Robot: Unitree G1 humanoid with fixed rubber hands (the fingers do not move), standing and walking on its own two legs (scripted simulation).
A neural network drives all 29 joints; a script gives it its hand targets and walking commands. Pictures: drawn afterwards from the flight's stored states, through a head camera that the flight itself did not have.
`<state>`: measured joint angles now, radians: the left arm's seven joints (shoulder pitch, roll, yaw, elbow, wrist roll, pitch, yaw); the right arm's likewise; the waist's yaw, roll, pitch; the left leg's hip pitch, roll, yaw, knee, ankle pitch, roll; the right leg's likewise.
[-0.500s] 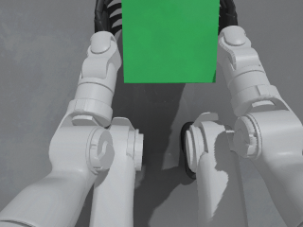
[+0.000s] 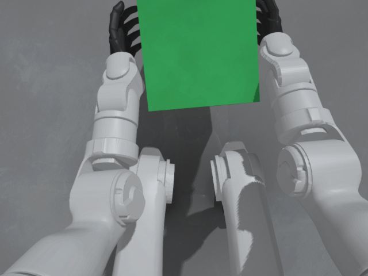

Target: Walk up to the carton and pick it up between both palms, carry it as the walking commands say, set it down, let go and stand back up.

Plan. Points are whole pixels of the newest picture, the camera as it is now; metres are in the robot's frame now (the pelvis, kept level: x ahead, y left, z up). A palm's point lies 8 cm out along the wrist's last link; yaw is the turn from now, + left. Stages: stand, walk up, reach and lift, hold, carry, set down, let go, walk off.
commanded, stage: reach and lift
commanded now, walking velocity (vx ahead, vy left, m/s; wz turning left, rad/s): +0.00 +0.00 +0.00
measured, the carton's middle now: (194, 43) +0.53 -0.04 -0.19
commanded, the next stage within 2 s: none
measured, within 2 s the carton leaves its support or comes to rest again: neither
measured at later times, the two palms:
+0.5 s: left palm (113, 47) +0.50 +0.09 -0.05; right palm (284, 30) +0.50 -0.17 -0.06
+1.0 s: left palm (85, 41) +0.48 +0.10 +0.03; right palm (306, 20) +0.48 -0.17 +0.02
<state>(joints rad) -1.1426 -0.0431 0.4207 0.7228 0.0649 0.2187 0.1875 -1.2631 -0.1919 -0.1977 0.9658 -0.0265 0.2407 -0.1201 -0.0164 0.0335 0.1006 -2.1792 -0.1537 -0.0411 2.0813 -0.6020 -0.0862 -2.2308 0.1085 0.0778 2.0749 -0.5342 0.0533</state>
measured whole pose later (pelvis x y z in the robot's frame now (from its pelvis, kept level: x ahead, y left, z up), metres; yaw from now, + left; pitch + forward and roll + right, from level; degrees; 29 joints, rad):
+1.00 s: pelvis +0.01 +0.00 +0.10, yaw -1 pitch +38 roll +3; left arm -0.95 -0.12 0.47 0.65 0.15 0.26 0.14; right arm -1.05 -0.07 -0.30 0.86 -0.13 0.28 -0.11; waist -0.01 0.02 -0.06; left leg -1.86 -0.17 -0.08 1.75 -0.56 -0.08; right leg -1.91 0.13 0.11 1.75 -0.50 0.05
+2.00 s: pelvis +0.05 +0.00 +0.24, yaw -2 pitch +29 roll +1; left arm -0.65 -0.19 0.40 0.61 0.17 0.19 0.13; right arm -0.72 0.02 -0.30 0.79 -0.15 0.22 -0.09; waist 0.01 0.02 -0.11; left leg -1.30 -0.15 -0.14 1.29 -0.49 -0.04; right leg -1.34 0.12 0.13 1.29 -0.45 0.04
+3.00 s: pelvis +0.08 +0.00 +0.35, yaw -3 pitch +11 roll +0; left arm -0.44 -0.21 0.34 0.57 0.25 0.31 0.08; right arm -0.48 0.11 -0.30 0.67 -0.22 0.33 -0.09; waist 0.04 0.01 -0.03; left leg -0.57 -0.09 -0.17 0.70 -0.30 -0.02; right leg -0.61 0.08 0.16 0.69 -0.26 0.01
